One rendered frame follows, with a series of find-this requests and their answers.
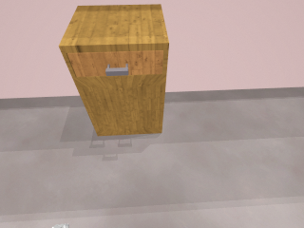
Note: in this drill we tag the handle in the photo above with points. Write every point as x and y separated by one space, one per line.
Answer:
117 71

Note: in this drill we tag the cabinet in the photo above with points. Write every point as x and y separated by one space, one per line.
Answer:
122 104

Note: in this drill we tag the drawer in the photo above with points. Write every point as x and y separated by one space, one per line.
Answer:
141 62

